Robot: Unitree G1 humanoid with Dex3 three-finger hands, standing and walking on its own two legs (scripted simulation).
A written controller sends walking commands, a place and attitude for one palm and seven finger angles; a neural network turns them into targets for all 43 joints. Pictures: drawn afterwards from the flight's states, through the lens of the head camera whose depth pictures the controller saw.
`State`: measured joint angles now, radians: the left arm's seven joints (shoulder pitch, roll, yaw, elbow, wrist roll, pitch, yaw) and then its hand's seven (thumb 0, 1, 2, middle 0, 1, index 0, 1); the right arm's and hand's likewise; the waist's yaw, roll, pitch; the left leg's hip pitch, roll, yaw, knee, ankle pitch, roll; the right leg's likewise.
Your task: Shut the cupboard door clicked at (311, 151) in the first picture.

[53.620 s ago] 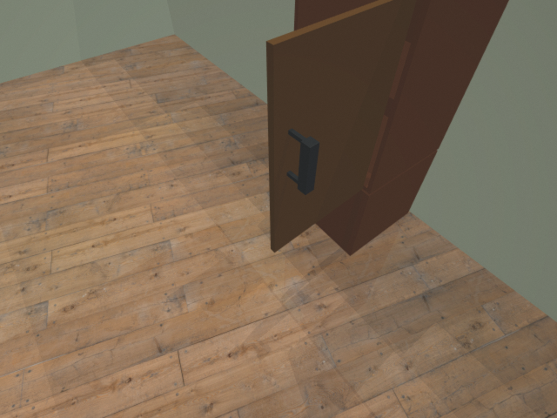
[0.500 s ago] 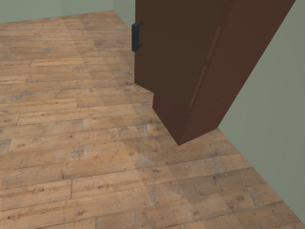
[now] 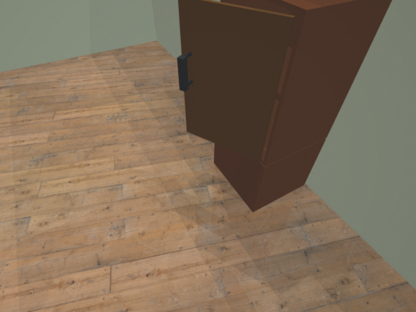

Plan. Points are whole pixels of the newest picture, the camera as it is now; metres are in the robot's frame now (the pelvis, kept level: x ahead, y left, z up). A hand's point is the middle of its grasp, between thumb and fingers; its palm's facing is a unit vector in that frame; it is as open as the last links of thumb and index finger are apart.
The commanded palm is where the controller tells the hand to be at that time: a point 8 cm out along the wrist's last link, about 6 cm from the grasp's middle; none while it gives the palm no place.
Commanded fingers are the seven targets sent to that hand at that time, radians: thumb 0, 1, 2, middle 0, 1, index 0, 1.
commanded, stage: let the arm hang, fingers relaxed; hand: left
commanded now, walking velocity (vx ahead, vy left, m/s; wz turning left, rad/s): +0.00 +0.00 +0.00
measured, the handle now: (186, 71) +0.94 +0.14 +0.00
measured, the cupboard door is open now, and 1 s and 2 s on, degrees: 30 30 30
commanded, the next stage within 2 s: look to check the result in 0.20 s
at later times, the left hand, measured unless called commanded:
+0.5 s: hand out of the picture -0.02 +0.17 -0.18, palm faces +0.03 -0.98 -0.19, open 7.4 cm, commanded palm none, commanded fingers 0.00 0.90 0.90 -0.20 -0.30 -0.20 -0.30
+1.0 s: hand out of the picture +0.02 +0.18 -0.18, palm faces +0.03 -0.98 -0.21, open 7.4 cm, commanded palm none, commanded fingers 0.00 0.90 0.90 -0.20 -0.30 -0.20 -0.30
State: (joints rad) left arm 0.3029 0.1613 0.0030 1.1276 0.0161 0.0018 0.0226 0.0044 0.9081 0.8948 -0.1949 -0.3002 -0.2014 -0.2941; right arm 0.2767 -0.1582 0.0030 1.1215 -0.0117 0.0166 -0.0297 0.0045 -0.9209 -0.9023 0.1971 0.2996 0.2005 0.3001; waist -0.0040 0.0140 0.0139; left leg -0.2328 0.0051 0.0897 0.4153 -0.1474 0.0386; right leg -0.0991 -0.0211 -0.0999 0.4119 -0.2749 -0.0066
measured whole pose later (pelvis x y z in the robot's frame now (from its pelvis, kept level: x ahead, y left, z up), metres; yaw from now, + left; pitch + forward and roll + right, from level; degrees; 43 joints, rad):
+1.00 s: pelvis +0.02 -0.01 +0.00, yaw +1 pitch -1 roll +0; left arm 0.26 0.18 0.01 1.13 0.02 0.00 0.02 0.00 0.91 0.89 -0.20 -0.30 -0.20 -0.29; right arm 0.23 -0.19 -0.01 1.12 -0.01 0.01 -0.03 0.00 -0.91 -0.90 0.20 0.30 0.20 0.30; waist -0.01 0.00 0.04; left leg -0.22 0.00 0.08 0.41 -0.17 0.03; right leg -0.07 -0.02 -0.11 0.38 -0.29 -0.01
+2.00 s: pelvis +0.06 -0.03 -0.01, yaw +39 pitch +1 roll +2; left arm 0.24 0.19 0.04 0.87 0.03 0.01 0.02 0.01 0.90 0.89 -0.20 -0.30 -0.21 -0.29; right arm 0.15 -0.26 -0.08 0.91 -0.02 0.09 0.02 0.00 -0.91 -0.90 0.19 0.30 0.20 0.30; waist -0.01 0.00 0.12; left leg -0.44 0.02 0.03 0.93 -0.44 -0.06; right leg -0.18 -0.12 -0.19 0.53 -0.37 0.01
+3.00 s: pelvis +0.19 +0.16 -0.01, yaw +75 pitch +2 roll -1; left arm 0.40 0.18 0.05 0.99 0.04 -0.05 0.01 0.01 0.91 0.89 -0.20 -0.30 -0.20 -0.29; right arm 0.10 -0.23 -0.06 0.92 -0.03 0.03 0.05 0.00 -0.91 -0.90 0.19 0.30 0.19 0.30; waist 0.03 -0.01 0.12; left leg -0.55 0.06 0.12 0.78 -0.28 0.03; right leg 0.02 -0.12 -0.38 0.41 -0.41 0.07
